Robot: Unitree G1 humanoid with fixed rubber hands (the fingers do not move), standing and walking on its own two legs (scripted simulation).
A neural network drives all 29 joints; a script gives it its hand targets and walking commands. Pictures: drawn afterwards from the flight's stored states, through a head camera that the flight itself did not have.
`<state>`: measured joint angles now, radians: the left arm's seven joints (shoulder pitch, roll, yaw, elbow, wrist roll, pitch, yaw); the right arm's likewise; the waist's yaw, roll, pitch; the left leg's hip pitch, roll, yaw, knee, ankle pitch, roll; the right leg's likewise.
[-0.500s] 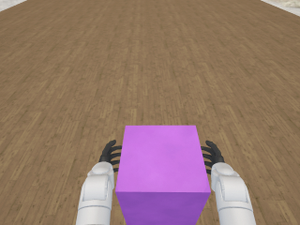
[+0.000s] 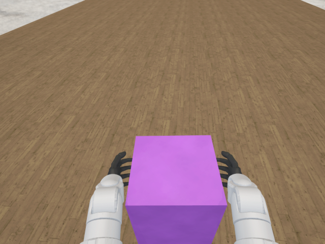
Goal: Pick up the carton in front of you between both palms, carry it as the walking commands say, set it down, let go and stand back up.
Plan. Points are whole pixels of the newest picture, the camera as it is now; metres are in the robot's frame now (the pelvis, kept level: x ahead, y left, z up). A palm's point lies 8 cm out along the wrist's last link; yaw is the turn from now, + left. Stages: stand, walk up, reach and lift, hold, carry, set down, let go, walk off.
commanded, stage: hold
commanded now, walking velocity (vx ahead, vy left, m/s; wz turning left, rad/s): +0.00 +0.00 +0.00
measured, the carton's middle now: (173, 191) +0.31 +0.00 -0.04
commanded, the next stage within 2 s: set down in 0.14 s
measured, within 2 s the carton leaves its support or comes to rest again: neither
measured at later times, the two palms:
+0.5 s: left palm (131, 171) +0.34 +0.12 +0.02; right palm (240, 175) +0.32 -0.18 +0.02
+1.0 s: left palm (137, 191) +0.40 +0.13 -0.19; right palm (219, 197) +0.37 -0.17 -0.19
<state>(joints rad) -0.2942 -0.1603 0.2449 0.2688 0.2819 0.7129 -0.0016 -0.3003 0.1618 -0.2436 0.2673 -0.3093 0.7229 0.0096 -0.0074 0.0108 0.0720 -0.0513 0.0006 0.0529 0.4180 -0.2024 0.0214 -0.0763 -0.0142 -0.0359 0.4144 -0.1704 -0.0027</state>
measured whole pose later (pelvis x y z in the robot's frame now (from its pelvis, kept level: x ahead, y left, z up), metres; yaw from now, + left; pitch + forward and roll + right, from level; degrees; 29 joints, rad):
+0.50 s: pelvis -0.01 -0.02 -0.02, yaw -2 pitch -7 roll +0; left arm -0.62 -0.17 0.55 0.61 0.47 0.54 -0.07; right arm -0.60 0.22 -0.55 0.54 -0.44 0.58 0.02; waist -0.01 0.01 0.13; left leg -0.23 -0.02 -0.06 0.63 -0.29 0.01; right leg -0.25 0.05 -0.02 0.59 -0.23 -0.04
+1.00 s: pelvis -0.02 +0.00 -0.12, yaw -2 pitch +33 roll -1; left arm -0.70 -0.08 0.39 0.58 0.20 0.19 0.02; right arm -0.67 0.12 -0.42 0.53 -0.20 0.19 -0.05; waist -0.01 0.01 -0.08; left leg -1.34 -0.06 -0.02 1.19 -0.42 0.03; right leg -1.36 0.03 0.02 1.15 -0.36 0.01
